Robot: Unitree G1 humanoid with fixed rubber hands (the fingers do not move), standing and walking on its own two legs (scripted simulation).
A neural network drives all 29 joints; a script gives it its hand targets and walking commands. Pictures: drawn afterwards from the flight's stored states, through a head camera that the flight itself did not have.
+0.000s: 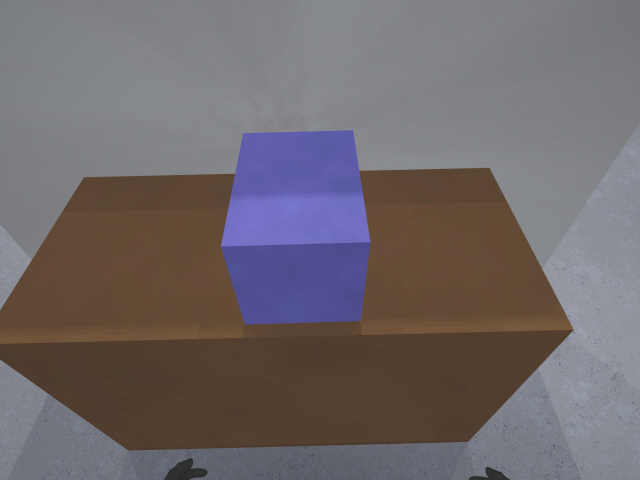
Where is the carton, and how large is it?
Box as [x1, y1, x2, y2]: [221, 130, 369, 324]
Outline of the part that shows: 352,130 243,133 221,248 245,324 360,320 369,249 369,236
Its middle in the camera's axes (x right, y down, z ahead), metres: -0.03 -0.02 +0.67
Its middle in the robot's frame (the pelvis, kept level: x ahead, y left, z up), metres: +0.53 +0.06 -0.01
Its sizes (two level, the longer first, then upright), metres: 0.272 0.198 0.202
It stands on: a pedestal, 0.65 m high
